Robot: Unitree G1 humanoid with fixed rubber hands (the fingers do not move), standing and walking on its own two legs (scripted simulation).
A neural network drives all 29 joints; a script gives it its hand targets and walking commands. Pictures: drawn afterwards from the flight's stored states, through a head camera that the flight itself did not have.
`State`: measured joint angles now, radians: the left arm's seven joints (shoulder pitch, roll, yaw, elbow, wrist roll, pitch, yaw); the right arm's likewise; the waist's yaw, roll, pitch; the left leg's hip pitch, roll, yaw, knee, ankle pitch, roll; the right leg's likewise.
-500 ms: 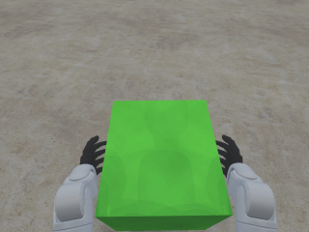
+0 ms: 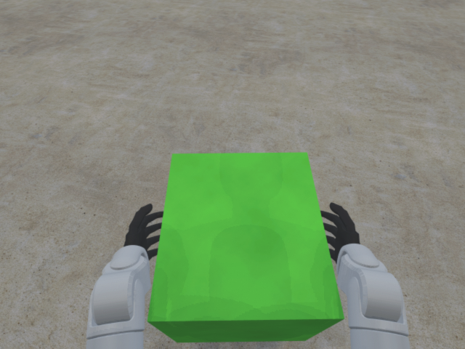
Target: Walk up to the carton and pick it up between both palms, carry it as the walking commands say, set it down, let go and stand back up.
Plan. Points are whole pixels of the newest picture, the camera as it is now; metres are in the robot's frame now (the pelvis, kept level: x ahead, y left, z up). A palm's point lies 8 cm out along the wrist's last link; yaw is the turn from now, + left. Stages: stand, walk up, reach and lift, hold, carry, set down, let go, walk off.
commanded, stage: carry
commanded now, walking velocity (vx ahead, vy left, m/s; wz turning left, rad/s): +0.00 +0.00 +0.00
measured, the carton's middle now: (240, 249) +0.30 +0.00 -0.01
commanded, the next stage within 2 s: hold in 0.62 s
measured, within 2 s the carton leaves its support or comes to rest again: neither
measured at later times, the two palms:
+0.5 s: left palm (133, 248) +0.27 +0.18 +0.04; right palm (334, 246) +0.28 -0.16 +0.05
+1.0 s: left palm (141, 252) +0.27 +0.17 +0.04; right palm (343, 252) +0.27 -0.17 +0.04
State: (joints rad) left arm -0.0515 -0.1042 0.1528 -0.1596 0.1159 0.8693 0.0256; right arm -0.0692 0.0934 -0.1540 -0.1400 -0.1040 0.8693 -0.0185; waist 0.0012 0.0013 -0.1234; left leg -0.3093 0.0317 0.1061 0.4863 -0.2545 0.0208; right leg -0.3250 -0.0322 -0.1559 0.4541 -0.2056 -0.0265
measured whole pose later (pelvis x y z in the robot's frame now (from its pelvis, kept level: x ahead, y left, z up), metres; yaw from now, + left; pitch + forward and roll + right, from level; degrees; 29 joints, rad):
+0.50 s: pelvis +0.01 +0.01 +0.00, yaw +0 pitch +4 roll -1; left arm -0.07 -0.09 0.15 -0.06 0.13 0.79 0.02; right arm -0.09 0.09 -0.16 -0.03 -0.12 0.78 -0.01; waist 0.00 0.00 -0.12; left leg -0.30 0.02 0.11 0.51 -0.28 0.04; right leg -0.32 -0.05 -0.15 0.48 -0.23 -0.01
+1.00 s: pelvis -0.02 +0.00 +0.01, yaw +3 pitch -7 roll +0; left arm -0.26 -0.13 0.26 0.27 0.25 0.68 -0.01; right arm -0.24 0.10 -0.28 0.23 -0.25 0.70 0.06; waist -0.04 0.00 0.04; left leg -0.07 -0.03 0.00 0.39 -0.20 0.03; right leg -0.08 0.01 0.04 0.39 -0.19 0.00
